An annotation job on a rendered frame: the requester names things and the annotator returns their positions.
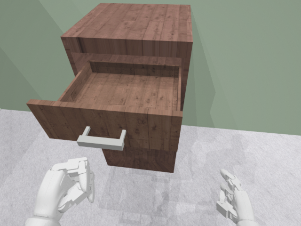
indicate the handle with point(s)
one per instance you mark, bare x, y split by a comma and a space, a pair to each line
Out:
101, 142

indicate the left robot hand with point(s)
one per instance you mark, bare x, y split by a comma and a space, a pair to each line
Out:
51, 201

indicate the cabinet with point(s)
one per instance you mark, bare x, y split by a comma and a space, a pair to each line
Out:
135, 33

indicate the right robot hand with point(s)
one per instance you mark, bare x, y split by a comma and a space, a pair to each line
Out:
239, 206

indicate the drawer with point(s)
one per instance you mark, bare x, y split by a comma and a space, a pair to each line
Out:
143, 99

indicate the left robot forearm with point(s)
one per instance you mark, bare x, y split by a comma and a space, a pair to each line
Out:
41, 221

